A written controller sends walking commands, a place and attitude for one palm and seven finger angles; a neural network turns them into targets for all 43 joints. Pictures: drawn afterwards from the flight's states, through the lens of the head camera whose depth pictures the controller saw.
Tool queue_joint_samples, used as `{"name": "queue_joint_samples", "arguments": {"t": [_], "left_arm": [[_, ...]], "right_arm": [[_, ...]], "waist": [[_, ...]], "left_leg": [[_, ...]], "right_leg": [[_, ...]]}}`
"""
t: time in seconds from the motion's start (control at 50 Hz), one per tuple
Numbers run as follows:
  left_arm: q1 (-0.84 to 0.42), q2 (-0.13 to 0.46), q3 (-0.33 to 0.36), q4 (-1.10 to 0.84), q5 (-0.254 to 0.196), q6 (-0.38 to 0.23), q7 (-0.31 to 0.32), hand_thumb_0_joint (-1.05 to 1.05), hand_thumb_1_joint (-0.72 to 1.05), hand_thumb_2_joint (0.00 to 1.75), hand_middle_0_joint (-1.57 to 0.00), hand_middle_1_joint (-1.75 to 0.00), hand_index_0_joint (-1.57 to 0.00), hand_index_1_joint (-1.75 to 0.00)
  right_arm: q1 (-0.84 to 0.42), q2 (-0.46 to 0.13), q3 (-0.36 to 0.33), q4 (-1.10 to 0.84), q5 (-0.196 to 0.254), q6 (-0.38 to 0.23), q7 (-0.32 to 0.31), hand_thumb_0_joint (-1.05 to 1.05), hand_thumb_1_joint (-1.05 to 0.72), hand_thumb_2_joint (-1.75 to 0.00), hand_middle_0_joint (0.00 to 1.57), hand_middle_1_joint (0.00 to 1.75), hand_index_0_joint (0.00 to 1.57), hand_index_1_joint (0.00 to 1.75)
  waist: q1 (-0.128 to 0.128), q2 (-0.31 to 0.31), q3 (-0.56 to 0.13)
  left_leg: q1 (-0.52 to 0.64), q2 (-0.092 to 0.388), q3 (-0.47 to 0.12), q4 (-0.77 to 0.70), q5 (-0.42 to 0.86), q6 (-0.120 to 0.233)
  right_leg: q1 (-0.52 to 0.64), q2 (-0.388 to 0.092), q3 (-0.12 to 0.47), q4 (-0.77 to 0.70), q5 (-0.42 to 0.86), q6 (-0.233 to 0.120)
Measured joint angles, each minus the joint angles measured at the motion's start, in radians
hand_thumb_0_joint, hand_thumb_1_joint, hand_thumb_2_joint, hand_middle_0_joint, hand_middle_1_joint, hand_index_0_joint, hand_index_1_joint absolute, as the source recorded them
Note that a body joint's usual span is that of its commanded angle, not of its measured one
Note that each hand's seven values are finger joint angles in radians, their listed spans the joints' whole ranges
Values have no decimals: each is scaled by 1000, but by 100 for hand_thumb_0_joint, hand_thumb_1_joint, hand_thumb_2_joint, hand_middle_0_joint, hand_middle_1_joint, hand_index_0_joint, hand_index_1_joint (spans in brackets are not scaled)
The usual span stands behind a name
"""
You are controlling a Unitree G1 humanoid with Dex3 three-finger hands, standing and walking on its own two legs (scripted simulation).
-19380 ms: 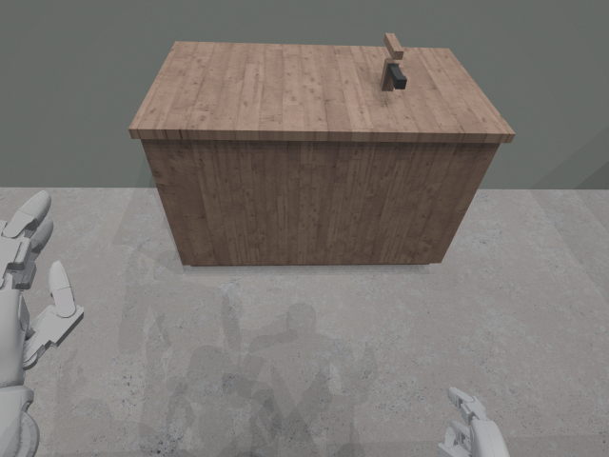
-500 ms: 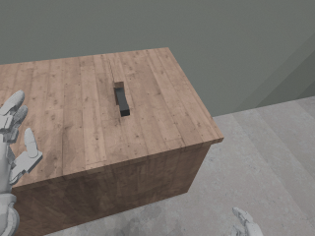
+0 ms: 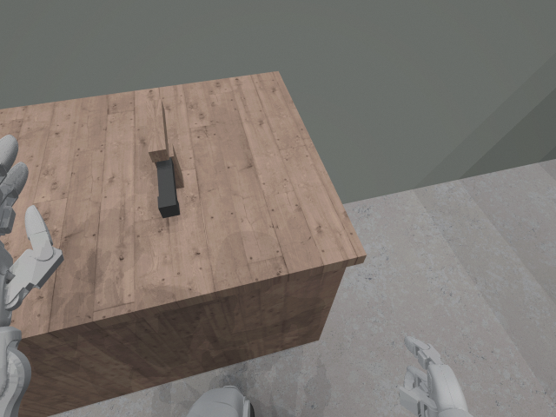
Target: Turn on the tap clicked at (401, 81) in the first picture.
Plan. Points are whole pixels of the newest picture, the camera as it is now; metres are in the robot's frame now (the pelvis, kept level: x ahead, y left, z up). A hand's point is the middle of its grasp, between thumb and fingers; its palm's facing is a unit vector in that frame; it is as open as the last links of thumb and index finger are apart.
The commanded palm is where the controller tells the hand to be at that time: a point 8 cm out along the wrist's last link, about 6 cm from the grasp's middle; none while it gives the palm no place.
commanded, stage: shuffle to correct the standing spot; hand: left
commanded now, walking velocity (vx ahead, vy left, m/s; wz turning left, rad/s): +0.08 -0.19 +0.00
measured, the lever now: (168, 205) +0.39 +0.24 +0.03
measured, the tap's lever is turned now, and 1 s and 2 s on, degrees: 0 0 0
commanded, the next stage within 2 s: come to a stop and stand still in 1.24 s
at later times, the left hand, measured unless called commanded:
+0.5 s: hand (183, 265) +0.23 +0.13 +0.16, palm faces +0.50 -0.83 -0.26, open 7.5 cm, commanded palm +0.16 +0.15 +0.19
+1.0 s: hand (296, 260) +0.25 +0.02 +0.16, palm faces +0.42 -0.84 -0.34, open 7.5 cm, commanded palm +0.19 +0.07 +0.19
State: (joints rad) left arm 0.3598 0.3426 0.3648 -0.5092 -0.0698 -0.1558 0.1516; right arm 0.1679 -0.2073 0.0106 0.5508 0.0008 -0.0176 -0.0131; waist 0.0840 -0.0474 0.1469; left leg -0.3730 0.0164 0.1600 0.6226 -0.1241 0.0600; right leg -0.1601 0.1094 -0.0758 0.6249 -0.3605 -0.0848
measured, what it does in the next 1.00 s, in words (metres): steps to the right: left foot, then right foot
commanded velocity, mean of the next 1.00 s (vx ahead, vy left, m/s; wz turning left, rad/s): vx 0.14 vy -0.02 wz -0.01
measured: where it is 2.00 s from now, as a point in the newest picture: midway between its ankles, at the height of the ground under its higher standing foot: outside the picture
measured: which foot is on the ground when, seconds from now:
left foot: up 0.00-0.00, down 0.02-0.26, up 0.28-0.42, down 0.44-0.66, up 0.68-1.00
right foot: down 0.00-0.00, up 0.02-0.24, down 0.26-1.00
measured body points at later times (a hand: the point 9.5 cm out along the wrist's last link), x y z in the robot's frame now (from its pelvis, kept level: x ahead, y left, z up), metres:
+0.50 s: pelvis +0.01 -0.13 -0.02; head +0.01 -0.10 +0.43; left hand +0.20 +0.18 +0.18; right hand +0.17 -0.36 -0.10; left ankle +0.02 -0.01 -0.73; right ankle +0.05 -0.24 -0.71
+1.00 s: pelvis +0.05 -0.22 +0.01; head +0.08 -0.22 +0.46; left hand +0.23 +0.06 +0.18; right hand +0.22 -0.45 -0.08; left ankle +0.06 -0.09 -0.72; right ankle +0.06 -0.26 -0.73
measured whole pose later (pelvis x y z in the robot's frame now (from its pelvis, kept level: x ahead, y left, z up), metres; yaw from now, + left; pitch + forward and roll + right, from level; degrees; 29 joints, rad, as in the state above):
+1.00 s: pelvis +0.05 -0.22 +0.01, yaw +3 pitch +0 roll +3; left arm 0.44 0.29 0.26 -0.46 -0.03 -0.15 0.14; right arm 0.24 -0.24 -0.02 0.61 0.01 -0.11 -0.03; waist 0.04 -0.04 0.05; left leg -0.27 -0.01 0.09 0.52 -0.25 0.05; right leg -0.22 0.03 -0.08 0.44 -0.22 -0.10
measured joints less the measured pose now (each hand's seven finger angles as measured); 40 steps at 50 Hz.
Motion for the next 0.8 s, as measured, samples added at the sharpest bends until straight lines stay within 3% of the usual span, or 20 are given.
{"name": "queue_joint_samples", "arguments": {"t": [0.02, 0.06, 0.1, 0.14, 0.18, 0.22, 0.26, 0.28, 0.32, 0.36, 0.38, 0.46, 0.52, 0.56, 0.62, 0.66, 0.7, 0.76, 0.8], "left_arm": [[3, 4, 13, -19, -3, -5, 0, 2, 89, 90, -21, -30, -21, -30], [-39, 45, 33, -14, -4, -12, -15, 2, 89, 90, -21, -30, -20, -30], [-89, 78, 28, 11, 7, 0, -47, 2, 89, 90, -21, -30, -20, -30], [-87, 100, 29, 4, 14, 13, -73, 2, 89, 90, -21, -30, -21, -30], [-23, 115, 52, -34, 13, 0, -90, 2, 89, 90, -21, -30, -21, -30], [80, 139, 96, -81, 9, -18, -91, 1, 88, 90, -21, -30, -21, -30], [168, 188, 150, -122, 10, -23, -81, 1, 88, 90, -21, -30, -21, -30], [178, 197, 166, -130, 15, -28, -76, 1, 88, 90, -21, -30, -21, -30], [123, 138, 137, -115, 21, -33, -69, 1, 88, 90, -22, -30, -21, -30], [47, 61, 88, -78, 29, -13, -51, 1, 88, 90, -22, -30, -22, -30], [20, 28, 72, -58, 31, -2, -40, 1, 88, 90, -21, -30, -21, -30], [-38, -19, 33, 13, 25, 22, -14, 1, 88, 90, -21, -30, -21, -30], [-40, -7, 7, 46, 34, 28, -11, 1, 89, 90, -20, -30, -20, -30], [-8, 3, -19, 24, 37, 33, -22, 2, 89, 90, -20, -30, -20, -30], [68, 42, -33, -58, 43, -1, -37, 2, 89, 90, -21, -30, -20, -30], [127, 107, 17, -109, 40, -35, -38, 2, 88, 90, -21, -30, -21, -30], [134, 136, 57, -96, 33, -58, -44, 1, 88, 90, -21, -30, -21, -30], [96, 112, 72, 10, 22, -51, -51, 1, 88, 90, -22, -30, -21, -30], [91, 67, 77, 97, 17, -38, -44, 1, 88, 90, -21, -30, -21, -30]], "right_arm": [[-19, -3, 0, -23, -2, 3, 4, 1, -91, -90, 20, 30, 20, 30], [-74, 27, -12, -37, -4, 4, 13, 1, -91, -90, 20, 30, 20, 30], [-101, 48, -8, -36, -8, 8, 26, 1, -91, -90, 20, 30, 20, 30], [-100, 51, 0, -44, -10, 18, 34, 1, -91, -90, 20, 30, 20, 30], [-75, 42, -6, -60, 0, 24, 44, 1, -91, -90, 20, 30, 20, 30], [-23, 33, -16, -80, 16, 22, 51, 0, -91, -90, 20, 30, 20, 30], [50, 32, -17, -91, 29, 14, 45, 0, -91, -90, 20, 30, 20, 30], [78, 25, -17, -82, 32, 6, 40, 0, -91, -90, 20, 30, 20, 30], [88, -7, -24, -8, 33, -12, 20, 0, -91, -90, 20, 30, 20, 30], [91, -23, -23, 70, 33, -10, 5, 1, -91, -90, 20, 30, 20, 30], [93, -24, -19, 92, 32, -4, 2, 1, -91, -90, 20, 30, 20, 30], [100, -16, -13, 72, 24, -14, -15, 1, -91, -90, 20, 30, 20, 30], [62, 31, -16, 57, 12, -33, -15, 1, -91, -90, 19, 30, 20, 30], [62, 50, -12, 37, 3, -47, -5, 1, -91, -90, 19, 30, 20, 30], [83, 45, -4, -7, 5, -58, 13, 1, -91, -90, 19, 30, 20, 30], [98, 34, -1, -37, 11, -58, 17, 1, -91, -90, 20, 30, 20, 30], [78, 18, -11, -11, 19, -43, 9, 1, -91, -90, 20, 30, 20, 30], [72, 2, -21, 62, 27, -27, -4, 1, -91, -90, 20, 30, 20, 30], [75, -8, -19, 83, 27, -23, -7, 1, -91, -90, 20, 30, 20, 30]], "waist": [[-2, 19, 1], [-39, -7, 33], [-86, -20, 41], [-115, -1, 29], [-115, 45, 14], [-96, 89, -10], [-73, 92, -42], [-57, 94, -51], [-40, 129, -32], [-15, 108, -41], [-8, 85, -54], [-52, 21, -99], [-75, -46, -69], [-111, -34, -77], [-126, 30, -94], [-113, 53, -107], [-100, 93, -90], [-75, 93, -113], [-65, 80, -135]], "left_leg": [[56, 13, -14, -60, 14, 15], [74, 4, -5, -13, -103, -18], [69, -1, -30, 8, -103, -50], [47, 22, -69, 7, -81, -66], [18, 71, -103, 13, -81, -76], [-21, 128, -127, 51, -114, -84], [-73, 158, -156, 144, -195, -88], [-107, 163, -183, 220, -260, -81], [-153, 133, -236, 431, -337, -75], [-144, 71, -206, 549, -350, -67], [-119, 50, -180, 534, -343, -59], [74, 7, -137, 121, -299, -46], [113, -2, -108, 88, -252, -64], [129, 15, -134, 30, -209, -78], [117, 58, -177, -18, -176, -89], [69, 73, -184, 50, -218, -76], [-2, 73, -218, 252, -301, -61], [-101, 18, -197, 521, -279, -64], [-138, 1, -157, 579, -222, -66]], "right_leg": [[-70, 12, -2, 172, 2, 59], [-225, 4, 67, 592, -40, 109], [-353, -4, 129, 875, -33, 105], [-447, -42, 153, 945, -22, 91], [-464, -99, 146, 765, -6, 73], [-396, -150, 109, 466, 28, 67], [-271, -178, 81, 197, 62, 74], [-237, -171, 69, 147, 14, 106], [-218, -145, 27, 184, -18, 123], [-197, -145, 24, 171, -3, 109], [-192, -147, 29, 154, 11, 101], [-207, -140, 18, 158, 1, 75], [-253, -115, 65, 344, -73, 70], [-274, -88, 47, 413, -62, 71], [-219, -79, 3, 199, -45, 64], [-150, -89, -3, -11, 40, 56], [-155, -66, -30, 9, 96, 26], [-137, -69, -38, -15, 77, -1], [-125, -76, -24, -66, 98, -7]]}}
